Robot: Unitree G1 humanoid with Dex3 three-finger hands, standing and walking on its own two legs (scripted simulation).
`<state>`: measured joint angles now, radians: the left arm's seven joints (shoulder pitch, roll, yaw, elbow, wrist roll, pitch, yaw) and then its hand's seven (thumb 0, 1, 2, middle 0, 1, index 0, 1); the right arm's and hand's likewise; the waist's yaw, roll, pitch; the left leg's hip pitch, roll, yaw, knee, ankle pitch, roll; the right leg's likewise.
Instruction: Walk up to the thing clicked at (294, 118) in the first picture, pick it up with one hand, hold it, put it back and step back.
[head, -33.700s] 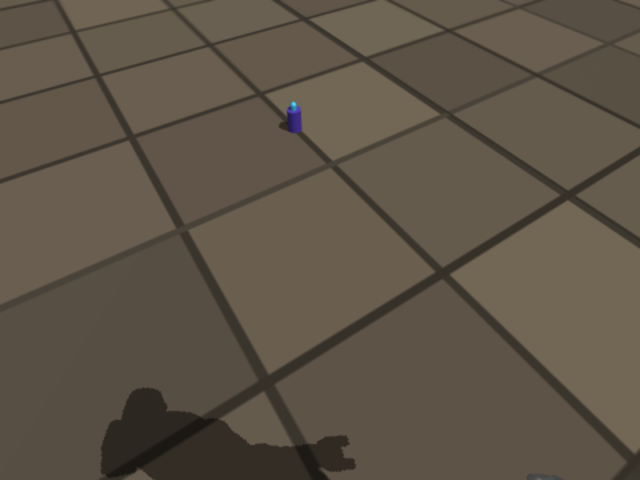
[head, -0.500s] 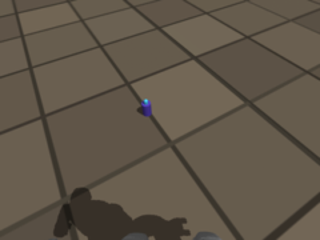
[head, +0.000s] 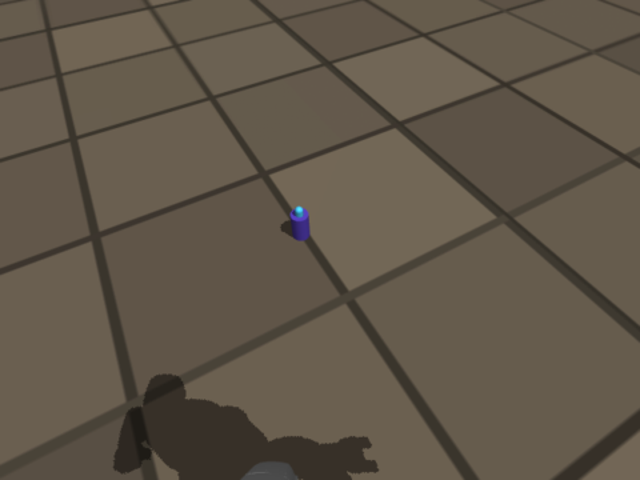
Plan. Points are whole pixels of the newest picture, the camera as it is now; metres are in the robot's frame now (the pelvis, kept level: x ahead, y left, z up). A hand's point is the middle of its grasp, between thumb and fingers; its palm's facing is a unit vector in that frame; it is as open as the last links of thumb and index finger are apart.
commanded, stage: step back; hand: left
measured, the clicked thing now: (300, 221) +1.08 +0.15 -0.69
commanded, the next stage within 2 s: stand in 0.38 s
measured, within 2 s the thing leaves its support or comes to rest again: neither
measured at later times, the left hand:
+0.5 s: hand (152, 470) +0.14 +0.27 -0.14, palm faces -0.03 -0.94 -0.35, open 7.4 cm
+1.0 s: hand out of the picture +0.09 +0.26 -0.14, palm faces -0.07 -0.94 -0.34, open 7.4 cm
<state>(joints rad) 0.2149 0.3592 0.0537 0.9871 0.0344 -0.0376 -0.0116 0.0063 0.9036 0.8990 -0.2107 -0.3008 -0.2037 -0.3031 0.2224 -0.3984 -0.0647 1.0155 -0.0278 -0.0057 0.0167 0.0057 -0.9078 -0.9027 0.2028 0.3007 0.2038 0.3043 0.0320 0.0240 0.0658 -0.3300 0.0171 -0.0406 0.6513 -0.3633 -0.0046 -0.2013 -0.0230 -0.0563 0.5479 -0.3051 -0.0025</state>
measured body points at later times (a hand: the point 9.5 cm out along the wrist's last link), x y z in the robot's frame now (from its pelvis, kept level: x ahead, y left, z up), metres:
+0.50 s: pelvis +0.03 +0.01 +0.01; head +0.04 +0.01 +0.46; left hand +0.14 +0.31 -0.11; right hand +0.16 -0.28 -0.11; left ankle +0.05 +0.13 -0.73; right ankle +0.00 -0.12 -0.73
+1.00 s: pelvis +0.01 +0.01 +0.02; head +0.02 +0.01 +0.47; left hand +0.10 +0.31 -0.12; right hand +0.06 -0.30 -0.12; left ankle +0.05 +0.13 -0.73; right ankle +0.00 -0.12 -0.73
